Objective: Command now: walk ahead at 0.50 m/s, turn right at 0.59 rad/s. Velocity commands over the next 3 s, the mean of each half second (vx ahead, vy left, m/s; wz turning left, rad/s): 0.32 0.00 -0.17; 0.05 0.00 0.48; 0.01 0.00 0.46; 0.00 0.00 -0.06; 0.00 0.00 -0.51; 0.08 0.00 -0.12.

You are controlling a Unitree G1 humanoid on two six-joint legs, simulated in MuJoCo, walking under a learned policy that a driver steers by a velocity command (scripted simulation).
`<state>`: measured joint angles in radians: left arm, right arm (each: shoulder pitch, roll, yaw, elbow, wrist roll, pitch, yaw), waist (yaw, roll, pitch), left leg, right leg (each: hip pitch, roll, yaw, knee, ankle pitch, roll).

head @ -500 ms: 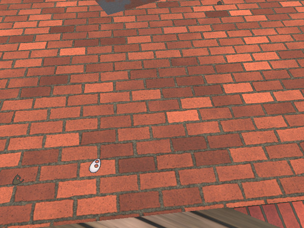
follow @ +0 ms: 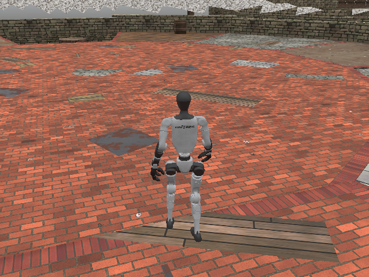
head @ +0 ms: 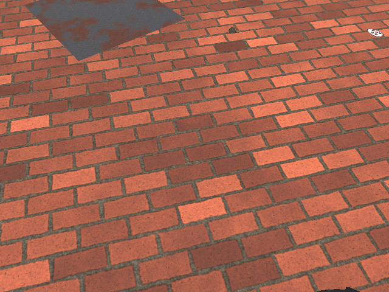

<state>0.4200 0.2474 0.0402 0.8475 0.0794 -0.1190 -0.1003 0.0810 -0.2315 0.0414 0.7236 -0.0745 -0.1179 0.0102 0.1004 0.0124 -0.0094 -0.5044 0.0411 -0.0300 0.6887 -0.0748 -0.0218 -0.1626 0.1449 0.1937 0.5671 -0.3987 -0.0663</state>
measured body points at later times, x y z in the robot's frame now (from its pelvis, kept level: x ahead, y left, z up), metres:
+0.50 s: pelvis +0.22 -0.01 +0.01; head +0.25 -0.02 +0.45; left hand +0.43 +0.20 -0.08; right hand +0.25 -0.27 -0.13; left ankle +0.17 +0.12 -0.68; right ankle +0.25 -0.13 -0.73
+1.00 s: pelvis +0.33 +0.04 -0.10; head +0.37 +0.09 +0.35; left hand +0.45 +0.32 -0.22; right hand +0.50 -0.19 -0.20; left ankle +0.39 +0.11 -0.83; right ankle +0.40 -0.13 -0.68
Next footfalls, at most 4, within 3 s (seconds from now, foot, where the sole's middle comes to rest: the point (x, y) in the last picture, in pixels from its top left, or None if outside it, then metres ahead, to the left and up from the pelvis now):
0.36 right None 0.29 -0.14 -0.76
0.76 left None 0.43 0.11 -0.87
1.36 right None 0.50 -0.08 -0.87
1.70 left None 0.36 0.14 -0.87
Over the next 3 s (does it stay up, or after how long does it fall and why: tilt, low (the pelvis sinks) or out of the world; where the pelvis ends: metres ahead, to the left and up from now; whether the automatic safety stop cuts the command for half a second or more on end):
stays up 0.54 0.02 -0.10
